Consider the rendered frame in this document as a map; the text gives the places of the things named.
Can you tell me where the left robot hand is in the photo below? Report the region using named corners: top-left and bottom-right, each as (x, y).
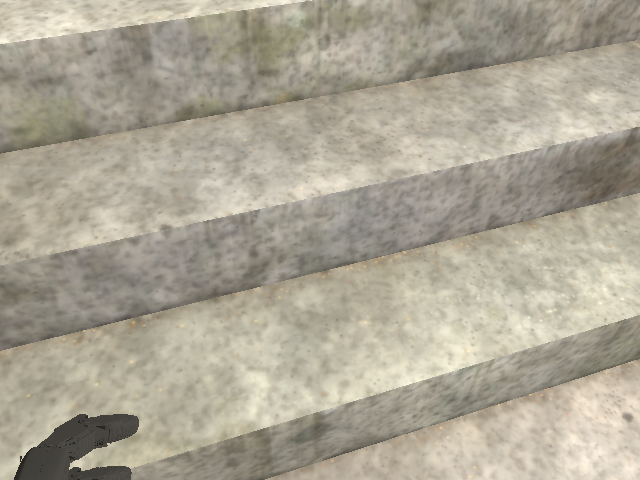
top-left (14, 414), bottom-right (139, 480)

